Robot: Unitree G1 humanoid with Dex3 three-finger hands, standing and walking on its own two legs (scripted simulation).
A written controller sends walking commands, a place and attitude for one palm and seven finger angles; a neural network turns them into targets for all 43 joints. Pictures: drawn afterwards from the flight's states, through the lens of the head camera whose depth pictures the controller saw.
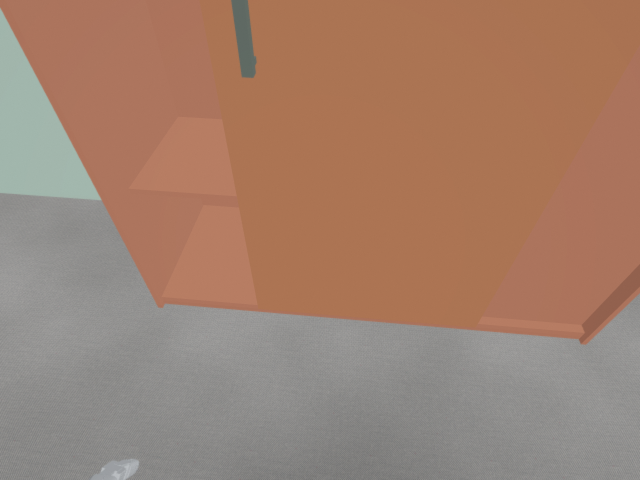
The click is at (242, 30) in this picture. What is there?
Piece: wardrobe's sliding door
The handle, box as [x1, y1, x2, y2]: [231, 0, 256, 77]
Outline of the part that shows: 231,0 241,74 245,77 253,77 255,73 254,65 256,61 252,50 247,0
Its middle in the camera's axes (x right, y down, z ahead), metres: -0.13 -0.38 +0.68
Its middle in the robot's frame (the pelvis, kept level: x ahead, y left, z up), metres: +0.78 +0.18 +0.24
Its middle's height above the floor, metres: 1.01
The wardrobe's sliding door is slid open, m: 0.37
